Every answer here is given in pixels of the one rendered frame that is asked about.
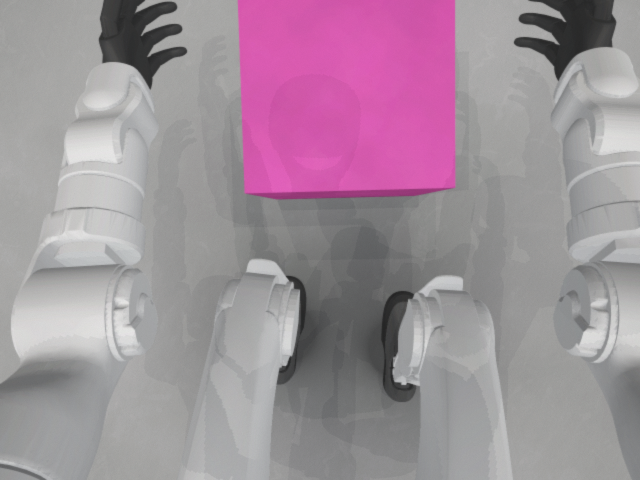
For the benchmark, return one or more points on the robot left thigh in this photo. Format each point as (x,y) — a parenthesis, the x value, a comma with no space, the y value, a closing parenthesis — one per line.
(229,437)

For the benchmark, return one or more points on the robot right upper arm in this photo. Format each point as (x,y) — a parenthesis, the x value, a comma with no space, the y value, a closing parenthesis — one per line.
(597,317)

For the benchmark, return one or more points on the robot left hand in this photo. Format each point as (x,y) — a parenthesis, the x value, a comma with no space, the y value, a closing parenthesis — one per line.
(121,39)

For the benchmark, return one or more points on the left robot shin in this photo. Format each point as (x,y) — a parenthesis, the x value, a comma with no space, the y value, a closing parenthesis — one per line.
(261,266)

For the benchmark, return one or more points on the robot right hand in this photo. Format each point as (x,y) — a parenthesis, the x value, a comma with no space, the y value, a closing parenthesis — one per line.
(589,24)

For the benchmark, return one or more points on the robot right forearm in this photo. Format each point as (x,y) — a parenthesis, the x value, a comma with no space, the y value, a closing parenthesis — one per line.
(597,115)

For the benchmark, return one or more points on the carton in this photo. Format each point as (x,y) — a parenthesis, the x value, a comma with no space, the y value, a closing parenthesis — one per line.
(347,98)

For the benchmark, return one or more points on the robot left forearm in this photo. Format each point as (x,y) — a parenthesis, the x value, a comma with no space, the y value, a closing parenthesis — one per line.
(102,182)

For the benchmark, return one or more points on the robot left upper arm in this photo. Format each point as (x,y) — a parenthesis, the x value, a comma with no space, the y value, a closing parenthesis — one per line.
(75,330)

